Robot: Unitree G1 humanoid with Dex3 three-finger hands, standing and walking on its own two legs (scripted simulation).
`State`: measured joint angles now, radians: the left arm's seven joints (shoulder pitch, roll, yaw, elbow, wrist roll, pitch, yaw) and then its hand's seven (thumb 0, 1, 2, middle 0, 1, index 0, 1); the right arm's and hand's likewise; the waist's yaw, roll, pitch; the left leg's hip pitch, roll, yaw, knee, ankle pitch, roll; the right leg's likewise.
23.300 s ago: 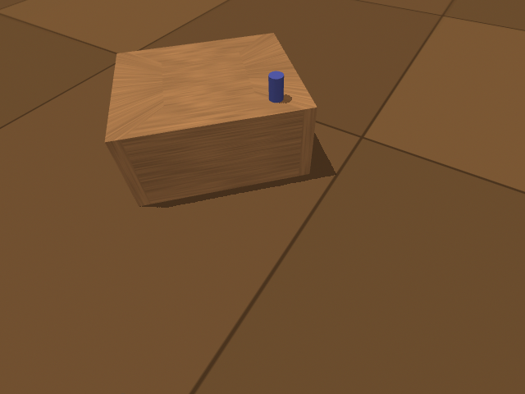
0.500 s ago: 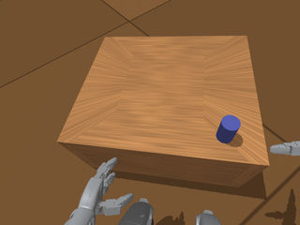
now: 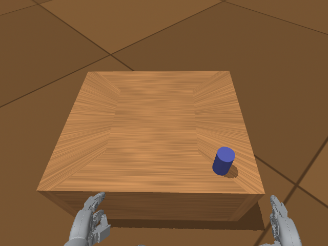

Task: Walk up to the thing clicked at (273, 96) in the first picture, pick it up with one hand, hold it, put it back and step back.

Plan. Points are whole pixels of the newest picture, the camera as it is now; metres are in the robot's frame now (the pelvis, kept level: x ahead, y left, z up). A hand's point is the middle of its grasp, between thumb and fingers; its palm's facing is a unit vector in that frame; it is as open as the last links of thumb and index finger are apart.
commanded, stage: home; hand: right
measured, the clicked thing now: (223, 161) +0.47 -0.17 -0.25
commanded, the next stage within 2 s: none
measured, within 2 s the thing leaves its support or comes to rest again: neither
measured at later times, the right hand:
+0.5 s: hand out of the picture +0.15 -0.17 -0.06, palm faces +0.11 +0.97 -0.22, open 17.4 cm
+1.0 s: hand (259, 243) +0.16 -0.18 -0.06, palm faces +0.11 +0.97 -0.23, open 17.3 cm
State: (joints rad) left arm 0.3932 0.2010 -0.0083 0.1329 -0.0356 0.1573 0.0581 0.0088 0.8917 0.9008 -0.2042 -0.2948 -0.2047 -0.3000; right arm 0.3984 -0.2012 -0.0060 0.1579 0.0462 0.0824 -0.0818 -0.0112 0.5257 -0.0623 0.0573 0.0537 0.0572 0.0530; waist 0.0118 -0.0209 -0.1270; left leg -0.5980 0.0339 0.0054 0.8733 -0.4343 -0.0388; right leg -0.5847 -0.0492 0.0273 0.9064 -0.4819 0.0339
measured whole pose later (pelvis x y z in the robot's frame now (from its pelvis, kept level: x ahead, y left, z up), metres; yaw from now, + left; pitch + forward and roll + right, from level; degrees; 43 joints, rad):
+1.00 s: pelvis -0.02 +0.00 -0.01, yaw +0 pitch +9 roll +0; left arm 0.45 0.19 0.01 0.06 -0.03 0.12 0.08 0.01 0.90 0.91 -0.20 -0.30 -0.20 -0.30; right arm 0.45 -0.20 0.00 0.07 0.02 0.04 -0.10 -0.01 0.51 -0.07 0.06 0.05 0.06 0.05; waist 0.00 0.01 -0.11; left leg -0.66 0.04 -0.01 0.96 -0.45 -0.04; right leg -0.63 -0.04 0.01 0.97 -0.49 0.03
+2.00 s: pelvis -0.02 +0.00 -0.01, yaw +0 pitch +8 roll +1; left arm 0.30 0.21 -0.01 0.45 -0.02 -0.03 0.14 0.01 0.90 0.91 -0.20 -0.30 -0.21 -0.31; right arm 0.48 -0.20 0.01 0.00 0.02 0.16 -0.16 -0.01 0.50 -0.07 0.06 0.06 0.06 0.05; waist 0.02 -0.03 -0.09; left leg -0.64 0.02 0.01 0.94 -0.44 -0.03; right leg -0.63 -0.06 0.04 0.98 -0.49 0.04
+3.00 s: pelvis -0.03 +0.01 +0.05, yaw +0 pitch -4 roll +0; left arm 0.15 0.34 0.01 1.12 0.03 0.00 0.00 0.00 0.90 0.90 -0.20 -0.30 -0.21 -0.30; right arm 0.16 -0.32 -0.01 1.11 -0.02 -0.01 -0.01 0.00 -0.90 -0.90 0.20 0.30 0.20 0.30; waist 0.01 -0.02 0.06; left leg -0.16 0.04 0.01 0.43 -0.20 -0.03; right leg -0.13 -0.04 0.01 0.42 -0.22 0.04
